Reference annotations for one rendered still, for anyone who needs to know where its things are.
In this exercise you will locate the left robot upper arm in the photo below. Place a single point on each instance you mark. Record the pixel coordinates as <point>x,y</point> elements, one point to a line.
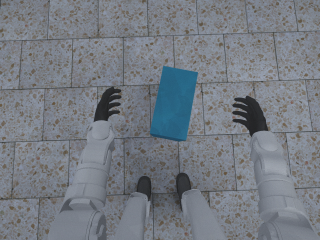
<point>79,225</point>

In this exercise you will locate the right robot hand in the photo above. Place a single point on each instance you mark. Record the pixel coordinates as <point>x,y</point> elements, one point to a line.
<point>255,120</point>

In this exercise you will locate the robot right forearm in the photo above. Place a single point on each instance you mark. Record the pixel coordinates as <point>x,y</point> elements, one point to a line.
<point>277,195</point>

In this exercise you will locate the right robot shin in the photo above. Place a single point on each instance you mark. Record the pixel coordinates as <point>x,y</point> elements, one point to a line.
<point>192,191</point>

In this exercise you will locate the carton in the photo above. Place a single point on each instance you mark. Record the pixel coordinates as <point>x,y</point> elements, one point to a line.
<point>174,103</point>

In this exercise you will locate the robot right thigh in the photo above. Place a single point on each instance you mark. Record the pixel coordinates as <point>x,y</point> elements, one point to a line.
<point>204,225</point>

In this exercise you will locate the robot left forearm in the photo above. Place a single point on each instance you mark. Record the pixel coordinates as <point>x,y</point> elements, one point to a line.
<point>88,189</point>

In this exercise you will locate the left robot hand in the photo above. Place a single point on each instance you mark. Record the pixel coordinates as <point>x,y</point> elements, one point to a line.
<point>102,112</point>

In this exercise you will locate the right robot upper arm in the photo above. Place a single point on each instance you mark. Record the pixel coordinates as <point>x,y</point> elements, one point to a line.
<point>273,230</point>

